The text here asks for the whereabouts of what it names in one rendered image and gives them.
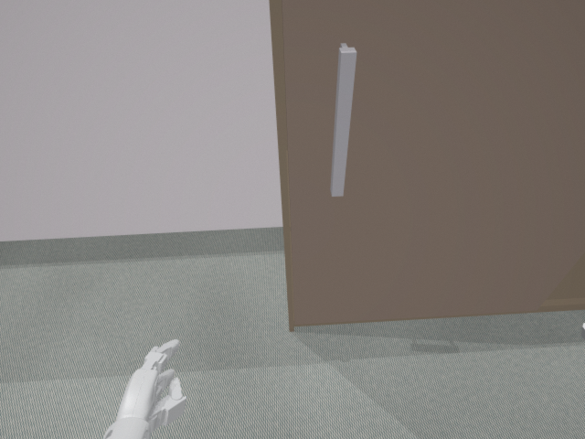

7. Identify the left robot forearm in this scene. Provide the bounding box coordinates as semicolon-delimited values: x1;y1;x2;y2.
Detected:
103;417;151;439

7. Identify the handle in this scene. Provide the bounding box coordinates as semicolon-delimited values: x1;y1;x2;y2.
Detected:
330;43;356;197

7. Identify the robot left hand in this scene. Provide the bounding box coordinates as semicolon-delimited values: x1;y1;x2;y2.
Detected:
116;339;186;432

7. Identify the wardrobe door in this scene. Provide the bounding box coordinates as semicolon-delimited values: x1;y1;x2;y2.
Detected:
546;252;585;300
282;0;585;325

